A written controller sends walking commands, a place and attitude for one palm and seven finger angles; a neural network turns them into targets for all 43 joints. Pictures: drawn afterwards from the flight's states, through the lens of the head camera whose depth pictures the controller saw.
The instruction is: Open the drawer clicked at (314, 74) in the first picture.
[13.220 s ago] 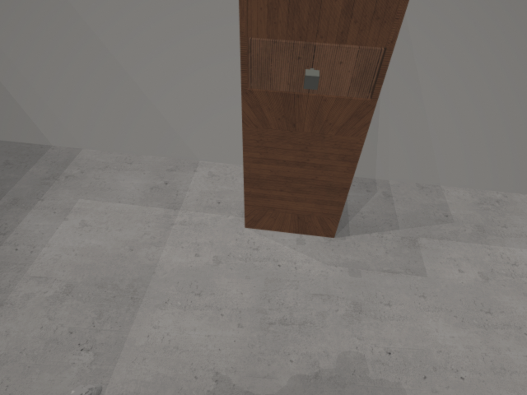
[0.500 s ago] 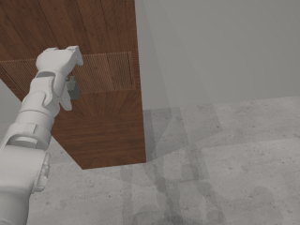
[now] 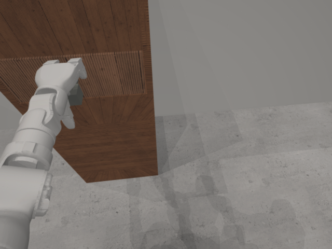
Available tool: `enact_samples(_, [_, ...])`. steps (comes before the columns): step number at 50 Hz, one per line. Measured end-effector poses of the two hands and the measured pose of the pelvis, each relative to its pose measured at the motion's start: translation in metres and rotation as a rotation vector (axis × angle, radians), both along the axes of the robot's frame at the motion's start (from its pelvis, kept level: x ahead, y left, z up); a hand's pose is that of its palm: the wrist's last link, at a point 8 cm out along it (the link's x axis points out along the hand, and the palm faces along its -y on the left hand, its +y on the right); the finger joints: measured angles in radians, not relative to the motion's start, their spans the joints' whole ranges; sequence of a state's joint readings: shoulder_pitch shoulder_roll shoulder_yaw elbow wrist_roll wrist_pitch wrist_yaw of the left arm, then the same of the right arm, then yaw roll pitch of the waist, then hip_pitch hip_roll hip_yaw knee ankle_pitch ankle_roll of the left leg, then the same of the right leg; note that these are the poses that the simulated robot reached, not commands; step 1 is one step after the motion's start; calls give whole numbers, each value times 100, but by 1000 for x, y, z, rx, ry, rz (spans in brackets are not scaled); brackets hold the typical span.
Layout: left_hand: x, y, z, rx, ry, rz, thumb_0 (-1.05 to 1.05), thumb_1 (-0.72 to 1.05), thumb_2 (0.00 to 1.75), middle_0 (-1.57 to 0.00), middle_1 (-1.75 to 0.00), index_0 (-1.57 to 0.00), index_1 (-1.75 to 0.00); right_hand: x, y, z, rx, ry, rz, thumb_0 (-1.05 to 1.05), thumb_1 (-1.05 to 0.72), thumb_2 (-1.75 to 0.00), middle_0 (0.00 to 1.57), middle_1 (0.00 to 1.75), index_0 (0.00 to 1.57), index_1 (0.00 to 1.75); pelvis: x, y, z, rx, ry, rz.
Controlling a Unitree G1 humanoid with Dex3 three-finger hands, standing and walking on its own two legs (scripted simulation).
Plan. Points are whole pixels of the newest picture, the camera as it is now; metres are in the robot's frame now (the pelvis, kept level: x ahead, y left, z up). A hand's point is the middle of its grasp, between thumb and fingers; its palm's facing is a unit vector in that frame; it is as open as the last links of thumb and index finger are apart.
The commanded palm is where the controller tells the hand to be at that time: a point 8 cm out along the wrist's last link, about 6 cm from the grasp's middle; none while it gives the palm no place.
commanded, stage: lower the fingers behind the handle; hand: left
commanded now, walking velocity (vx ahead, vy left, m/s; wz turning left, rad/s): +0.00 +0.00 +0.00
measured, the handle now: (73, 89) +0.53 +0.23 +0.07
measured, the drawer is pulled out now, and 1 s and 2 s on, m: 0.00 0.00 0.00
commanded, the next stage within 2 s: close the thumb around the handle in 1.02 s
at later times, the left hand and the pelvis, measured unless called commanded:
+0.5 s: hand (72, 102) +0.48 +0.23 +0.06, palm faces -0.07 -0.03 -1.00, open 13.8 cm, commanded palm +0.47 +0.22 +0.12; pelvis +0.00 +0.01 -0.01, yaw -1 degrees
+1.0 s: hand (76, 103) +0.48 +0.22 +0.06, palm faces -0.06 -0.03 -1.00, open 13.8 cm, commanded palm +0.47 +0.22 +0.11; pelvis -0.01 +0.01 -0.01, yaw -1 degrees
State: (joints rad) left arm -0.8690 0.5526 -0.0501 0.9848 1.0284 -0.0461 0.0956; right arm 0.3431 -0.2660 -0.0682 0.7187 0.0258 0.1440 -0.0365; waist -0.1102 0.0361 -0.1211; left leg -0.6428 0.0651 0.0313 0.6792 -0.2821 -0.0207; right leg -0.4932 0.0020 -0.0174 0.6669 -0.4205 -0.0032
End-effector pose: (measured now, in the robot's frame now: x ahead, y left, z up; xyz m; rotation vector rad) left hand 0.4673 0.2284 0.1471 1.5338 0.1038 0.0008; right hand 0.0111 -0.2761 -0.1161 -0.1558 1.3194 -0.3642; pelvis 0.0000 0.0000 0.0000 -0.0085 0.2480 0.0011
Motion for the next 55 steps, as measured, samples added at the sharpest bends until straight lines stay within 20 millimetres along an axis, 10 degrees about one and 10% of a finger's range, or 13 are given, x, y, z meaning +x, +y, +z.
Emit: enact_samples(55, [-4,-7,-38,9,-13,-2,0,-49,30,-31,-120,-32,-120,-33,14,-11,7,49,-34,0,-90,-90,20,30,21,30,-8,5,-9,-10,42,-9])
